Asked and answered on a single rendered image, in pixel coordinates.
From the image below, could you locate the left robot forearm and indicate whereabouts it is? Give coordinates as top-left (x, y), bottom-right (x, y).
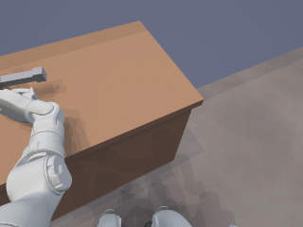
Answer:
top-left (6, 99), bottom-right (65, 201)

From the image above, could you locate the robot right shin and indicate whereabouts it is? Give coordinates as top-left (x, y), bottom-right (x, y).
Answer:
top-left (151, 206), bottom-right (168, 227)

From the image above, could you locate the robot left upper arm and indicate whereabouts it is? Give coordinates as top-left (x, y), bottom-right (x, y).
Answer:
top-left (0, 155), bottom-right (72, 227)

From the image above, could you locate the tap lever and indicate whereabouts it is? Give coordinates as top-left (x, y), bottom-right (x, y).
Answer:
top-left (0, 66), bottom-right (47, 88)

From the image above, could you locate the left robot hand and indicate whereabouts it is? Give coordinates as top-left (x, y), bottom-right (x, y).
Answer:
top-left (0, 87), bottom-right (38, 124)

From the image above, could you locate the counter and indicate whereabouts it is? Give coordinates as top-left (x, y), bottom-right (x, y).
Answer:
top-left (0, 21), bottom-right (204, 221)

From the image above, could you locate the left robot thigh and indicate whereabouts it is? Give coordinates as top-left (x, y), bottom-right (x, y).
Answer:
top-left (98, 214), bottom-right (121, 227)

